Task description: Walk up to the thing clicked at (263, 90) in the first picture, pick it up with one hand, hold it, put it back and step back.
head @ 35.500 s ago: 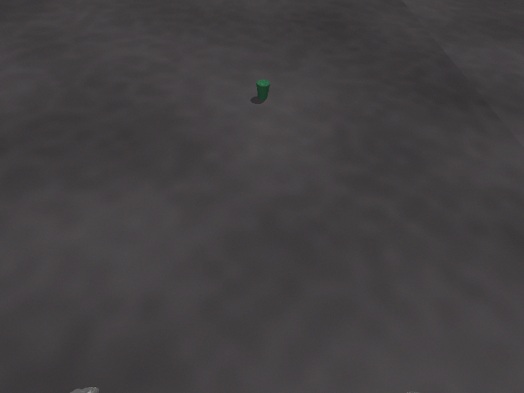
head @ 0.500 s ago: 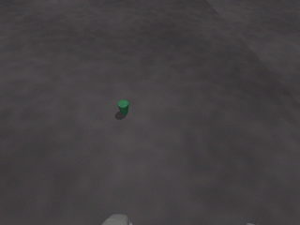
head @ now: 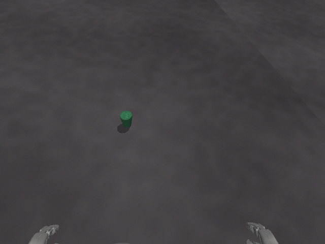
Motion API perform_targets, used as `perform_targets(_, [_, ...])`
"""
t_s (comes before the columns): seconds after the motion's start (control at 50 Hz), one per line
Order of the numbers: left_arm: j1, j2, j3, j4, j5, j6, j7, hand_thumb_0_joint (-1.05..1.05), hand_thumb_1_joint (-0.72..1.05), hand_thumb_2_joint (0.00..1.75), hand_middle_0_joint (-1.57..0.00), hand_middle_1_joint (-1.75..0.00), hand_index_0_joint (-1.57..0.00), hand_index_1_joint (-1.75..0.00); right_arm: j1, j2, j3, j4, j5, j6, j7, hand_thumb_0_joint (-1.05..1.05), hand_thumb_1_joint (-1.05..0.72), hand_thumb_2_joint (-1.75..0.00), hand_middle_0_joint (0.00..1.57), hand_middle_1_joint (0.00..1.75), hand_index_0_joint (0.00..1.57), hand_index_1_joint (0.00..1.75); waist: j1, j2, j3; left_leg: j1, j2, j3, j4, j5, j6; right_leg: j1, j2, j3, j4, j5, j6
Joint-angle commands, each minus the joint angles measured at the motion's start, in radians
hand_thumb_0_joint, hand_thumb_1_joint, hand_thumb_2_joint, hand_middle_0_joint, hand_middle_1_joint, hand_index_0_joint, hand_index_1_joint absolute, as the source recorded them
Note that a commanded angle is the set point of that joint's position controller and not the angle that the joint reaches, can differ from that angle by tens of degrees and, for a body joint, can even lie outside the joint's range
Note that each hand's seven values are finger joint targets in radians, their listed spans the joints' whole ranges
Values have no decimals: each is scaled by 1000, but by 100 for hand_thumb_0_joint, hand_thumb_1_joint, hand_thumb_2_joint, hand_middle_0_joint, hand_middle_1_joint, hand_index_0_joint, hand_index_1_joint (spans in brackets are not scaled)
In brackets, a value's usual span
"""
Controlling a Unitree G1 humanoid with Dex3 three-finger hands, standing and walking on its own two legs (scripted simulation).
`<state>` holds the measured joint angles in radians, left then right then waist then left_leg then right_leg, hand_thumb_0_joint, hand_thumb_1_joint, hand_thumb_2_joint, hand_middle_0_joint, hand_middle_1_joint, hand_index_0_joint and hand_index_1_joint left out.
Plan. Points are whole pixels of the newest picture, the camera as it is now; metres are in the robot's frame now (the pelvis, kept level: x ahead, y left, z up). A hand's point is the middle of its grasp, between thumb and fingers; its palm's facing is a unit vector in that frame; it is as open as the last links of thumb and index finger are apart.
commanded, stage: step back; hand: left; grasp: from above
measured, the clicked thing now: (126, 120) +1.01 +0.26 -0.71
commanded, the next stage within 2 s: stand in 0.06 s
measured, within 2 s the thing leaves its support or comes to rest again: neither
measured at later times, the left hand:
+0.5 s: hand out of the picture +0.06 +0.25 -0.15, palm faces -0.02 -0.94 -0.34, open 7.4 cm
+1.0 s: hand out of the picture +0.03 +0.25 -0.15, palm faces -0.03 -0.94 -0.34, open 7.4 cm
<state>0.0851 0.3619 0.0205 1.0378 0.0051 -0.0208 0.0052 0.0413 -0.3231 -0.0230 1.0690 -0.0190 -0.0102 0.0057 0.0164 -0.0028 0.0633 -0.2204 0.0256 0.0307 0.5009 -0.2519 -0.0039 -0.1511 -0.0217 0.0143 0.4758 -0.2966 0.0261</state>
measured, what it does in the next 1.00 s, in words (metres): stands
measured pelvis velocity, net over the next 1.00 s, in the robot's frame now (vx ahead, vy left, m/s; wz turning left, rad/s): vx -0.03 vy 0.00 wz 0.00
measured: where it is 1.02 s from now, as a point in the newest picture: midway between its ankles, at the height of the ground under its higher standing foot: outside the picture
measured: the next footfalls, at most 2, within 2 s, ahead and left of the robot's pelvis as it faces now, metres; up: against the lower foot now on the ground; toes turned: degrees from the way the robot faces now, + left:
none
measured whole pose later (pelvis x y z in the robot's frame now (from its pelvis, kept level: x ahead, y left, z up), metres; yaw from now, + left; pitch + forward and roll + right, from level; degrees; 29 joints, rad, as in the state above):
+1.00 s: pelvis -0.03 +0.00 +0.01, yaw +0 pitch -2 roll +0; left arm 0.14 0.35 -0.01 1.13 0.01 -0.01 -0.01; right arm 0.12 -0.35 -0.01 1.15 -0.02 0.00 0.02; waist -0.01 0.01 0.05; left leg -0.17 0.02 0.03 0.34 -0.13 -0.01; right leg -0.12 -0.02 0.01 0.36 -0.19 0.02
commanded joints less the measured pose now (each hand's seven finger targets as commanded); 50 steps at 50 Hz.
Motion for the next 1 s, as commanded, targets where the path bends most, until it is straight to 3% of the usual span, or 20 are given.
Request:
perform_targets(0.0, [-18, 211, 48, -40, 6, -14, 14, 0, 90, 90, -20, -30, -20, -30, -49, -221, -48, -43, 3, -23, -19, 0, -90, -90, 20, 30, 20, 30, -2, -1, -147, 82, 113, -84, -82, 352, 40, 54, -90, 60, -64, 363, -47])
perform_targets(0.04, [-17, 180, 28, -14, -4, -17, 9, 0, 90, 90, -20, -30, -20, -30, -37, -220, -38, -40, 14, -25, -14, 0, -90, -90, 20, 30, 20, 30, -17, 3, -173, 157, 110, -100, -99, 395, 36, 54, -103, 64, -94, 406, -45])
perform_targets(0.08, [-34, 186, 29, -16, -4, -19, 10, 0, 90, 90, -20, -30, -20, -30, -40, -230, -42, -32, 14, -27, -12, 0, -90, -90, 20, 30, 20, 30, -18, 14, -181, 167, 116, -97, -109, 433, 33, 75, -105, 60, -107, 418, -39])
perform_targets(0.18, [-62, 200, 26, 3, 0, -16, 7, 0, 90, 90, -20, -30, -20, -30, -58, -224, -34, -20, 13, -25, -8, 0, -90, -90, 20, 30, 20, 30, -19, 6, -125, 148, 111, -97, -163, 336, 22, 69, -105, 61, -162, 324, -34])
perform_targets(0.24, [-55, 203, 26, 11, 4, -16, 6, 0, 90, 90, -20, -30, -20, -30, -61, -230, -34, -15, 12, -28, -8, 0, -90, -90, 20, 30, 20, 30, -14, 10, -138, 169, 115, -95, -176, 336, 21, 80, -110, 61, -174, 323, -34])
perform_targets(0.3, [-57, 200, 25, 26, 3, -13, 4, 0, 90, 90, -20, -30, -20, -30, -59, -226, -29, -8, 12, -26, -8, 0, -90, -90, 20, 30, 20, 30, -16, 8, -85, 140, 108, -98, -211, 215, 15, 44, -103, 65, -200, 209, -32])
perform_targets(0.4, [-47, 202, 24, 32, 3, -15, 0, 0, 90, 90, -20, -30, -20, -30, -41, -227, -29, 2, 10, -26, -5, 0, -90, -90, 20, 30, 20, 30, -18, 2, -81, 148, 106, -98, -227, 159, 13, 23, -105, 74, -223, 156, -36])
perform_targets(0.5, [-46, 203, 24, 36, 7, -11, -3, 0, 90, 90, -20, -30, -20, -30, -19, -239, -31, 11, 7, -22, -4, 0, -90, -90, 20, 30, 20, 30, -24, 18, -48, 96, 104, -113, -257, 21, 12, 3, -99, 77, -231, 74, -39])
perform_targets(0.54, [-26, 204, 23, 41, 9, -9, -5, 0, 90, 90, -20, -30, -20, -30, -21, -243, -34, 11, 5, -18, -1, 0, -90, -90, 20, 30, 20, 30, -18, 13, -24, 76, 102, -123, -266, -52, 13, -33, -92, 77, -239, -5, -39])
perform_targets(0.58, [-9, 206, 21, 43, 8, -10, -7, 0, 90, 90, -20, -30, -20, -30, -7, -235, -32, 12, 7, -18, 1, 0, -90, -90, 20, 30, 20, 30, -20, -11, -34, 96, 102, -122, -256, -47, 14, -54, -93, 82, -245, -33, -40])
perform_targets(0.6, [-12, 206, 22, 40, 9, -12, -7, 0, 90, 90, -20, -30, -20, -30, -12, -243, -35, 10, 6, -19, 1, 0, -90, -90, 20, 30, 20, 30, -21, 4, -58, 108, 105, -117, -244, -18, 18, -36, -100, 89, -242, 16, -45])
perform_targets(0.74, [-5, 206, 20, 33, 5, -16, -6, 0, 90, 90, -20, -30, -20, -30, 9, -238, -29, 16, 6, -23, -1, 0, -90, -90, 20, 30, 20, 30, -23, -7, -77, 118, 106, -114, -230, 53, 21, -21, -106, 95, -224, 81, -44])
perform_targets(0.84, [9, 204, 16, 36, 7, -11, -6, 0, 90, 90, -20, -30, -20, -30, 26, -239, -23, 21, 7, -18, -1, 0, -90, -90, 20, 30, 20, 30, -26, 7, -27, 71, 105, -128, -253, -34, 18, -52, -92, 81, -222, 23, -40])
perform_targets(0.92, [18, 204, 13, 33, 6, -12, -6, 0, 90, 90, -20, -30, -20, -30, 28, -244, -22, 20, 8, -17, -1, 0, -90, -90, 20, 30, 20, 30, -26, 3, -40, 78, 104, -124, -240, -8, 20, -48, -98, 89, -224, 29, -44])
perform_targets(0.98, [12, 209, 14, 26, 4, -15, -5, 0, 90, 90, -20, -30, -20, -30, 33, -238, -19, 19, 8, -20, 0, 0, -90, -90, 20, 30, 20, 30, -28, 0, -69, 96, 106, -115, -225, 63, 22, -18, -105, 91, -215, 95, -44])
